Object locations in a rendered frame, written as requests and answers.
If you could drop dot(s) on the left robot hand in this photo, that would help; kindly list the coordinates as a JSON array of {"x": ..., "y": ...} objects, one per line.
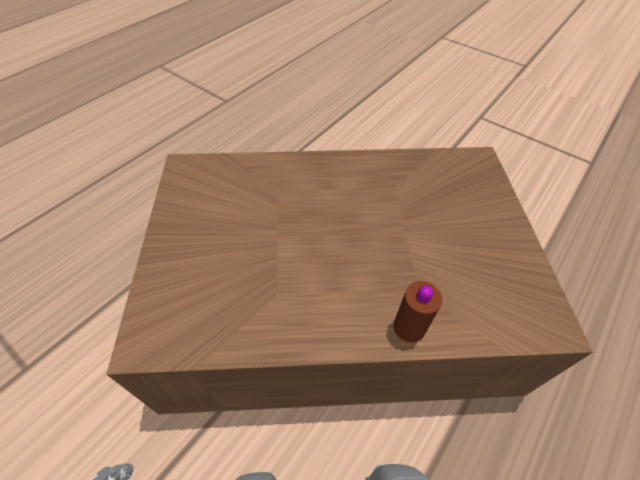
[{"x": 118, "y": 472}]

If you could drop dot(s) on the bottle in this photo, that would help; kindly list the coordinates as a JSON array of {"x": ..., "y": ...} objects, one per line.
[{"x": 418, "y": 308}]

